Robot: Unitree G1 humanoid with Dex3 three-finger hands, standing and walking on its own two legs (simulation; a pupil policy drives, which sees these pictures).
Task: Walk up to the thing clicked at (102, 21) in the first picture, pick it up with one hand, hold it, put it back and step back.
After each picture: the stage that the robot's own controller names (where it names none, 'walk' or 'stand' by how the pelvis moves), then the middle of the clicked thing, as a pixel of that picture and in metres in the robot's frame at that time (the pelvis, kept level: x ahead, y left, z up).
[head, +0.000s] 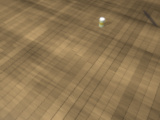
stand; (101, 22) +1.81 -0.28 -0.72
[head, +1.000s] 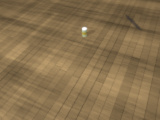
walk; (84, 32) +1.69 +0.07 -0.70
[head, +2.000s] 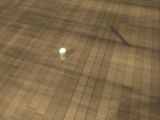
walk; (63, 53) +1.15 +0.25 -0.71
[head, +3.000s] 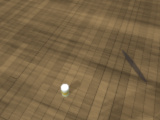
walk; (65, 90) +0.69 +0.18 -0.70
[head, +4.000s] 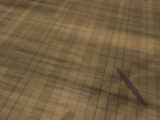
walk; out of the picture +0.37 +0.16 -0.71
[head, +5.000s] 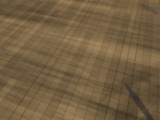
stand; out of the picture +0.30 +0.17 -0.72
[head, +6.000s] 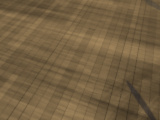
stand; out of the picture +0.30 +0.17 -0.73
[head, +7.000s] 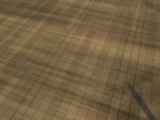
stand; out of the picture +0.30 +0.17 -0.73
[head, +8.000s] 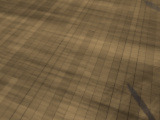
stand; out of the picture +0.29 +0.17 -0.73
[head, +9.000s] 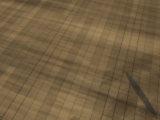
go down; out of the picture +0.30 +0.17 -0.72
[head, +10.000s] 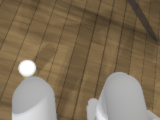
go down; (28, 70) +0.39 +0.19 -0.29
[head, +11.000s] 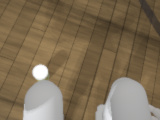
approach; (41, 74) +0.39 +0.17 -0.31
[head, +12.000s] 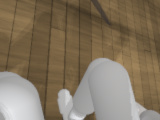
close in; out of the picture +0.38 +0.22 -0.23
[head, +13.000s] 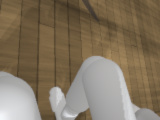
close; out of the picture +0.38 +0.23 -0.23
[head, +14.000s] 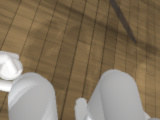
lift; (8, 71) +0.34 +0.22 -0.14
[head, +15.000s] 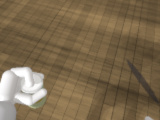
lift; (33, 91) +0.31 +0.17 +0.01
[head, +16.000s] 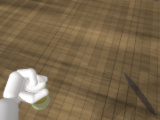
hold; (37, 92) +0.32 +0.17 +0.00
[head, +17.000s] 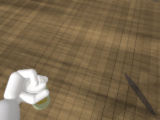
hold; (38, 93) +0.32 +0.17 +0.00
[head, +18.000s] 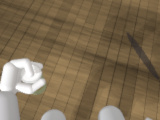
crouch; (34, 80) +0.36 +0.17 -0.07
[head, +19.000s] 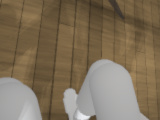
lower; out of the picture +0.41 +0.22 -0.21
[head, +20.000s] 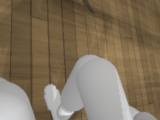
lower; out of the picture +0.42 +0.26 -0.23
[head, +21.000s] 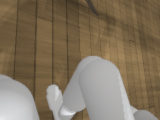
lower; out of the picture +0.42 +0.25 -0.24
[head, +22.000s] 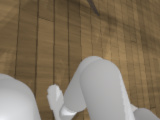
lower; out of the picture +0.41 +0.25 -0.24
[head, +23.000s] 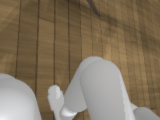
lower; out of the picture +0.41 +0.25 -0.23
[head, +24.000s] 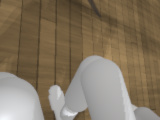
open; out of the picture +0.39 +0.23 -0.23
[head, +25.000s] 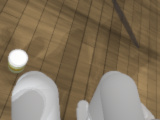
stand; (17, 62) +0.41 +0.20 -0.26
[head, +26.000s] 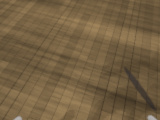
stand; out of the picture +0.35 +0.15 -0.63
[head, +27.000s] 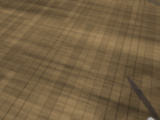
stand; out of the picture +0.34 +0.16 -0.67
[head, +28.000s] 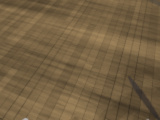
stand; out of the picture +0.35 +0.16 -0.67
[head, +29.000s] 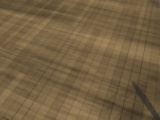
walk; out of the picture +0.35 +0.16 -0.72
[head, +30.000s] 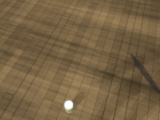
walk; (69, 106) +0.44 +0.12 -0.71
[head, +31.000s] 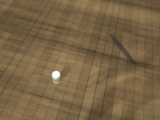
walk; (56, 77) +0.70 +0.19 -0.70
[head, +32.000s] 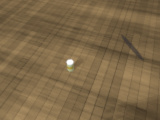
stand; (70, 65) +0.99 +0.17 -0.70
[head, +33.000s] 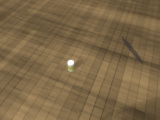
stand; (70, 65) +0.99 +0.13 -0.72
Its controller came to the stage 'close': yes
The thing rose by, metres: 0.72
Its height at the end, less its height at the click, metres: +0.00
